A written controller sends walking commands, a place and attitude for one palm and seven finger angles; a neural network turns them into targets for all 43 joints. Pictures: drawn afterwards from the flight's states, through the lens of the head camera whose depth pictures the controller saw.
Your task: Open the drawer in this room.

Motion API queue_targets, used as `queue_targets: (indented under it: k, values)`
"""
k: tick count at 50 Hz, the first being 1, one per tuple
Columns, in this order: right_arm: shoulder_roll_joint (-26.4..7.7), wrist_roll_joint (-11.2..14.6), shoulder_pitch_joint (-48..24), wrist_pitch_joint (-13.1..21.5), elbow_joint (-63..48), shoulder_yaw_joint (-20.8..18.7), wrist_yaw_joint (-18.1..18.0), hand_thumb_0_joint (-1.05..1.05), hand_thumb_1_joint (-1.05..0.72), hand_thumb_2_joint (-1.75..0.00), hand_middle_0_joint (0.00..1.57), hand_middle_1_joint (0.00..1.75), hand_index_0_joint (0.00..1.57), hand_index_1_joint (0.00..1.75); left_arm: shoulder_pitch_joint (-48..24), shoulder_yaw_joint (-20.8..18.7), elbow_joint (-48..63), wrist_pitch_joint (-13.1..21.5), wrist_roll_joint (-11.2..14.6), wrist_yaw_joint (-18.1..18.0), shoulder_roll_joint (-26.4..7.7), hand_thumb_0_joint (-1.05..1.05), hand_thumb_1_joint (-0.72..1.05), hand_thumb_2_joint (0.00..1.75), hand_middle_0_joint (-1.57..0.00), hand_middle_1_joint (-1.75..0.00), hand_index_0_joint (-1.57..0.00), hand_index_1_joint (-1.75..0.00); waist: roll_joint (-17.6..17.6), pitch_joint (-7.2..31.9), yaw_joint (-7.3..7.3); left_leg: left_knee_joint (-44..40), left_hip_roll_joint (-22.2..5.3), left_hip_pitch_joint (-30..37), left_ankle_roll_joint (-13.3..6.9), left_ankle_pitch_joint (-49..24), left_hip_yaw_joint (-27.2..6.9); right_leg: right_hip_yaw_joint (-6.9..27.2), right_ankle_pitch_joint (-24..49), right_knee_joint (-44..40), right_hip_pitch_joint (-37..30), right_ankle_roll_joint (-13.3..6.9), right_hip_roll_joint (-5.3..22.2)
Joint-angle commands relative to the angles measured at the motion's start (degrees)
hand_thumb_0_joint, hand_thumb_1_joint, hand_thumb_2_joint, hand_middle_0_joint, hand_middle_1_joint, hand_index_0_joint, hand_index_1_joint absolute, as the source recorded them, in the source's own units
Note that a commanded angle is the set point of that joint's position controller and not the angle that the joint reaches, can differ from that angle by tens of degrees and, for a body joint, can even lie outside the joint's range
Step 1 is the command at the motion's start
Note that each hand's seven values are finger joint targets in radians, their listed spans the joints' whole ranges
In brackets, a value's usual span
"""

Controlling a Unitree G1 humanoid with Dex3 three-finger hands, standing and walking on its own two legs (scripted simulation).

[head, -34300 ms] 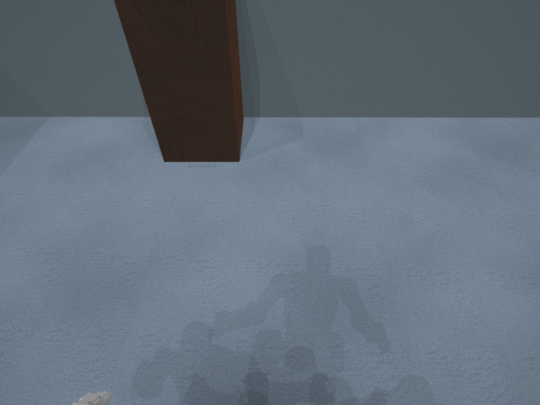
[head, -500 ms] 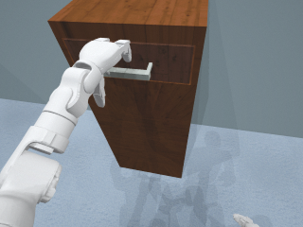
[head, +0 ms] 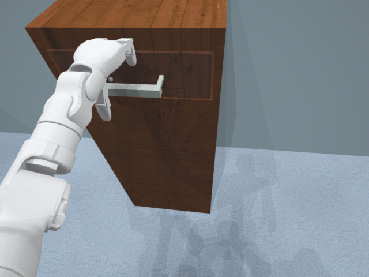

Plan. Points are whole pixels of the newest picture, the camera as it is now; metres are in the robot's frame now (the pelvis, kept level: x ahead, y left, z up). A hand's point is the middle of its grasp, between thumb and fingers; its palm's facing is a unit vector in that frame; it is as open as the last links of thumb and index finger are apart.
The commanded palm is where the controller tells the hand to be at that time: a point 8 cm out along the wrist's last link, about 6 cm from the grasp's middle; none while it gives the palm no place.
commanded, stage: move the hooked fingers above the handle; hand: left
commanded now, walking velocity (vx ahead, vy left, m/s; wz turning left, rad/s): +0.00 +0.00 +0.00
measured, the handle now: (129, 84) +0.52 +0.14 +0.14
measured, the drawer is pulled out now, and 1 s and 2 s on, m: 0.00 0.00 0.00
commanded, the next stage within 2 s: lower the fingers behind the handle in 0.34 s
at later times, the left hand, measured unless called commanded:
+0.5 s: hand (105, 79) +0.47 +0.17 +0.19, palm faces -0.01 +0.00 -1.00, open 13.8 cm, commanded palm +0.45 +0.18 +0.25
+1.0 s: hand (113, 91) +0.47 +0.17 +0.16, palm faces -0.02 -0.01 -1.00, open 13.8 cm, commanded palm +0.45 +0.17 +0.22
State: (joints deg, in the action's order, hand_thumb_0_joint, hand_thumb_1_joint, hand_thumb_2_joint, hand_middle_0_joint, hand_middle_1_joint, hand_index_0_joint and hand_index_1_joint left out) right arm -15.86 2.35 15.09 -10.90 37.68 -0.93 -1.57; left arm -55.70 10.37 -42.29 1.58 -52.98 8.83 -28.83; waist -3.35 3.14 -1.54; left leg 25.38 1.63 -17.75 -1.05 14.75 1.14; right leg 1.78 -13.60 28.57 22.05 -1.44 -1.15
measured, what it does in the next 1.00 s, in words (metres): stands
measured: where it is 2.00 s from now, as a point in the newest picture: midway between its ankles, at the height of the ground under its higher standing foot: outside the picture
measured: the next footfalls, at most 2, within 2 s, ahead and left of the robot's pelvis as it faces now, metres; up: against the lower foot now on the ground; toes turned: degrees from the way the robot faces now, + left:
none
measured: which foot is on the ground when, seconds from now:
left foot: down 0.00-1.00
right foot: down 0.00-1.00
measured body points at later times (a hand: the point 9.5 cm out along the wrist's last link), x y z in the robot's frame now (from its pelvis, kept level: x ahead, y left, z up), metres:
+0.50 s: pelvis +0.00 +0.01 +0.00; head +0.03 -0.02 +0.45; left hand +0.46 +0.17 +0.25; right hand +0.11 -0.24 -0.13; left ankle -0.03 +0.11 -0.74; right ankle +0.00 -0.10 -0.74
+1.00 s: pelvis +0.00 +0.01 +0.00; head +0.05 -0.01 +0.44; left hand +0.47 +0.17 +0.21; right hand +0.09 -0.25 -0.14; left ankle -0.03 +0.11 -0.74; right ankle +0.00 -0.10 -0.74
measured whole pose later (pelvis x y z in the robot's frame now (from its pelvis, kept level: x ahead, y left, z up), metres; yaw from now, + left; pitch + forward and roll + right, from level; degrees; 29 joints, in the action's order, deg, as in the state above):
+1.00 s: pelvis +0.00 +0.01 +0.00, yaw +0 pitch +8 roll +1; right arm -14.8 1.9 14.9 -11.3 38.2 -1.6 -0.5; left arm -53.1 11.9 -42.5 2.4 -53.9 4.8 -26.4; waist -2.9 4.0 -1.1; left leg 28.0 2.0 -20.1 -1.7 16.3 1.2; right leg 1.7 -14.6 30.0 23.8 -0.8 -0.7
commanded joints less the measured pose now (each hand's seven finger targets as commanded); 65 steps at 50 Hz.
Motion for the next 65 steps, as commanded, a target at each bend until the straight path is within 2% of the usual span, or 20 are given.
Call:
queue_targets:
  k: [1, 4, 7, 10, 12, 20, 24, 26, 30, 32, 35, 36, 39, 41, 44, 50, 58, 62, 63, 65]
  values:
    - [-6.7, 0.0, -2.2, 2.1, -6.6, -2.2, -0.6, 0.0, -0.9, -0.9, 0.2, 0.3, 0.2, 0.3, -29.7, -6.2, 9.7, 0.6, 1.1, -2.4, -13.8, 0.0, -0.5, 0.3, -0.3, -1.2, -0.3, -1.2, 7.4, 20.2, -0.18, -0.9, -0.2, 3.5, -1.6, -16.2, 1.4, -0.3, 18.2, -2.5, -14.3, -0.2, 2.0]
    - [-6.5, -0.1, -2.1, 2.6, -6.6, -2.3, -0.7, 0.0, -0.9, -0.9, 0.2, 0.3, 0.2, 0.3, -32.0, -5.2, 12.4, 1.4, 0.8, -2.7, -13.4, 0.0, -0.5, 0.3, -0.3, -1.2, -0.3, -1.2, 3.8, 21.9, -0.09, -0.8, 0.0, 5.0, -1.4, -16.3, 1.1, -0.4, 17.0, -2.3, -13.4, -0.5, 1.9]
    - [-6.4, -0.1, -1.8, 2.8, -6.3, -2.5, -0.7, 0.0, -0.9, -0.9, 0.2, 0.3, 0.2, 0.3, -32.8, -4.2, 11.7, 1.3, 1.1, -2.6, -12.0, 0.0, -0.5, 0.3, -0.3, -1.2, -0.3, -1.2, 4.5, 22.1, -0.71, -0.3, 0.0, 6.0, -1.4, -16.8, 0.9, -0.6, 16.9, -2.3, -12.6, -0.5, 1.7]
    - [-6.7, -0.2, -1.8, 2.7, -6.1, -2.4, -0.7, 0.0, -0.9, -0.9, 0.2, 0.3, 0.2, 0.3, -32.3, -5.6, 10.7, 1.2, 1.5, -2.5, -13.6, 0.0, -0.5, 0.3, -0.3, -1.2, -0.3, -1.2, 4.8, 22.7, -0.22, -0.3, 0.1, 5.5, -1.2, -17.9, 1.0, -0.6, 18.2, -2.4, -13.9, -0.6, 1.9]
    - [-6.3, -0.2, -2.2, 2.7, -6.1, -2.3, -0.3, 0.0, -0.9, -0.9, 0.2, 0.3, 0.2, 0.3, -33.6, -3.6, 11.9, 1.1, 1.3, -2.4, -11.1, 0.0, -0.5, 0.3, -0.3, -1.2, -0.3, -1.2, 3.7, 22.5, -0.56, -0.2, 0.0, 6.4, -1.1, -18.6, 0.7, -0.9, 18.2, -1.9, -12.5, -0.6, 1.7]
    - [-6.9, 0.0, -3.1, 1.6, -6.8, -1.9, 0.0, 0.0, -0.9, -0.9, 0.2, 0.3, 0.2, 0.3, -29.0, -5.9, 8.3, -0.3, 0.8, -1.9, -13.0, 0.0, -0.5, 0.3, -0.3, -1.2, -0.3, -1.2, 7.2, 19.9, 0.64, -0.7, -0.1, 4.1, -1.0, -18.0, 0.9, -1.1, 17.2, -2.2, -13.2, -0.8, 1.8]
    - [-6.6, -0.1, -2.3, 1.9, -6.8, -2.0, -0.1, 0.0, -0.9, -0.9, 0.2, 0.3, 0.2, 0.3, -30.4, -4.6, 8.6, -0.1, 0.4, -2.1, -11.5, 0.0, -0.5, 0.3, -0.3, -1.2, -0.3, -1.2, 6.5, 19.7, -0.2, -0.5, -0.4, 5.2, -1.1, -16.7, 0.6, -1.3, 15.2, -2.1, -10.9, -0.7, 1.5]
    - [-6.6, -0.2, -2.3, 1.9, -7.0, -2.1, -0.2, 0.0, -0.9, -0.9, 0.2, 0.3, 0.2, 0.3, -30.3, -5.7, 9.5, 0.9, 0.5, -2.0, -12.9, 0.0, -0.5, 0.3, -0.3, -1.2, -0.3, -1.2, 6.1, 21.4, 0.14, -0.4, -0.2, 5.0, -1.1, -17.4, 0.4, -1.1, 16.1, -1.8, -12.1, -0.7, 1.5]
    - [-6.4, -0.5, -1.2, 2.1, -6.9, -2.5, -0.1, 0.0, -0.9, -0.9, 0.2, 0.3, 0.2, 0.3, -30.4, -4.6, 11.5, 2.5, 0.9, -2.7, -11.0, 0.0, -0.5, 0.3, -0.3, -1.2, -0.3, -1.2, 5.3, 23.3, -0.14, 0.6, -0.4, 6.7, -0.9, -20.7, 0.5, -1.4, 17.8, -1.4, -11.7, -0.9, 1.4]
    - [-6.5, -0.5, -1.2, 2.1, -6.4, -2.5, -0.2, 0.0, -0.9, -0.9, 0.2, 0.3, 0.2, 0.3, -29.8, -6.3, 10.9, 2.6, 0.6, -3.6, -12.8, 0.0, -0.5, 0.3, -0.3, -1.2, -0.3, -1.2, 5.2, 22.5, -0.04, 0.7, -0.4, 6.0, -0.9, -20.4, 0.5, -1.3, 18.0, -1.1, -11.2, -0.8, 1.1]
    - [-6.2, -0.7, -0.7, 2.2, -6.3, -2.8, 0.3, 0.0, -0.9, -0.9, 0.2, 0.3, 0.2, 0.3, -30.8, -4.2, 12.9, 3.1, 0.7, -4.8, -9.8, 0.0, -0.5, 0.3, -0.3, -1.2, -0.3, -1.2, 3.8, 24.1, -0.17, 1.3, -0.5, 7.4, -0.6, -22.8, 0.3, -1.7, 18.0, -0.7, -10.5, -1.1, 0.9]
    - [-6.1, -0.7, -0.8, 2.2, -6.2, -3.0, 0.5, 0.0, -0.9, -0.9, 0.2, 0.3, 0.2, 0.3, -30.3, -5.7, 13.1, 2.9, 0.5, -5.3, -11.3, 0.0, -0.5, 0.3, -0.3, -1.2, -0.3, -1.2, 2.6, 24.6, 0.25, 1.6, -0.5, 7.6, -0.7, -22.8, 0.3, -1.5, 18.3, -0.5, -10.3, -1.1, 0.8]
    - [-6.1, -0.8, -0.6, 1.9, -5.9, -3.0, 0.7, 0.0, -0.9, -0.9, 0.2, 0.3, 0.2, 0.3, -29.0, -4.8, 11.5, 2.0, 0.1, -6.1, -9.7, 0.0, -0.5, 0.3, -0.3, -1.2, -0.3, -1.2, 3.5, 23.8, 0.19, 1.6, -0.6, 6.8, -0.5, -23.4, 0.4, -1.8, 18.7, -0.1, -10.0, -1.1, 0.7]
    - [-6.4, -0.8, -0.7, 1.6, -5.7, -3.0, 0.7, 0.0, -0.9, -0.9, 0.2, 0.3, 0.2, 0.3, -27.5, -6.7, 11.1, 1.8, -0.2, -6.5, -12.0, 0.0, -0.5, 0.3, -0.3, -1.2, -0.3, -1.2, 4.3, 25.1, 0.6, 1.8, -0.6, 6.0, -0.7, -24.1, 0.6, -1.4, 20.4, 0.2, -11.7, -1.0, 0.8]
    - [-6.4, -0.7, -0.5, 1.4, -5.4, -3.1, 0.8, 0.0, -0.9, -0.9, 0.2, 0.3, 0.2, 0.3, -27.5, -4.6, 9.9, 0.9, -0.8, -6.8, -9.4, 0.0, -0.5, 0.3, -0.3, -1.2, -0.3, -1.2, 4.1, 22.3, -0.17, 1.6, -0.9, 5.7, -0.5, -22.3, 0.4, -2.0, 18.0, 0.1, -9.1, -1.1, 0.6]
    - [-6.3, -1.0, -0.5, 1.2, -6.1, -3.4, 0.8, 0.0, -0.9, -0.9, 0.2, 0.3, 0.2, 0.3, -25.8, -5.2, 12.9, 1.9, -0.7, -7.0, -9.6, 0.0, -0.5, 0.3, -0.3, -1.2, -0.3, -1.2, 4.0, 25.4, 0.35, 2.6, -0.8, 7.3, -0.5, -26.0, 0.3, -1.8, 20.2, 0.7, -10.5, -1.1, 0.7]
    - [-5.9, -0.9, -1.4, 0.9, -5.8, -2.9, 0.7, 0.0, -0.9, -0.9, 0.2, 0.3, 0.2, 0.3, -23.4, -4.9, 9.7, 1.1, -1.3, -9.4, -8.4, 0.0, -0.5, 0.3, -0.3, -1.2, -0.3, -1.2, 6.0, 21.2, 0.22, 2.1, -0.6, 3.5, -0.8, -20.4, 0.9, -1.7, 18.3, 0.7, -9.6, -0.9, 0.7]
    - [-5.8, -1.0, -1.3, 1.1, -5.9, -3.0, 0.2, 0.0, -0.9, -0.9, 0.2, 0.3, 0.2, 0.3, -23.6, -6.5, 8.5, 1.2, -2.4, -10.4, -10.6, 0.0, -0.5, 0.3, -0.3, -1.2, -0.3, -1.2, 6.2, 23.0, 0.05, 2.4, -0.4, 2.5, -1.1, -18.6, 1.2, -1.0, 18.3, 0.8, -11.2, -0.7, 1.0]
    - [-5.7, -0.9, -1.4, 1.1, -6.0, -2.9, 0.1, 0.0, -0.9, -0.9, 0.2, 0.3, 0.2, 0.3, -24.1, -4.1, 8.7, 1.2, -2.2, -10.3, -8.2, 0.0, -0.5, 0.3, -0.3, -1.2, -0.3, -1.2, 5.5, 21.7, -0.67, 2.4, -0.4, 2.7, -1.1, -17.9, 1.2, -1.2, 17.6, 0.5, -9.8, -0.7, 1.0]
    - [-6.1, -0.8, -0.9, 1.2, -5.9, -3.0, -0.2, 0.0, -0.9, -0.9, 0.2, 0.3, 0.2, 0.3, -24.0, -4.8, 6.9, 1.4, -2.0, -10.2, -9.1, 0.0, -0.5, 0.3, -0.3, -1.2, -0.3, -1.2, 7.1, 20.7, -1.31, 2.4, -0.4, 1.9, -1.2, -16.1, 1.1, -1.0, 16.0, 0.1, -9.6, -0.6, 1.1]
